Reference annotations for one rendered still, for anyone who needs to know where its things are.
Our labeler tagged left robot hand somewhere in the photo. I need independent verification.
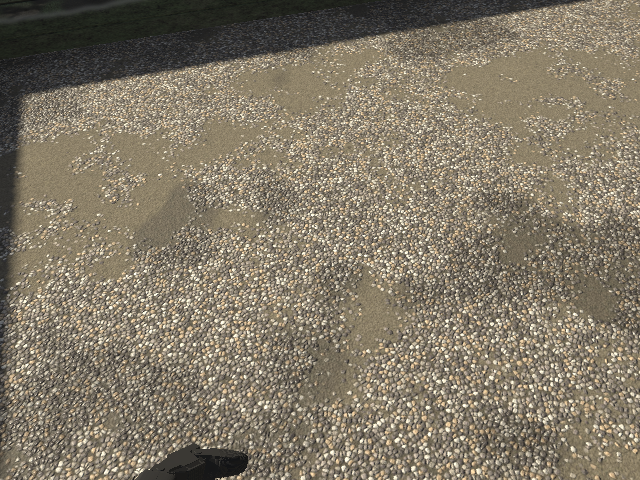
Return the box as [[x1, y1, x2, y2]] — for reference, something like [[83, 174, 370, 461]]
[[132, 444, 248, 480]]

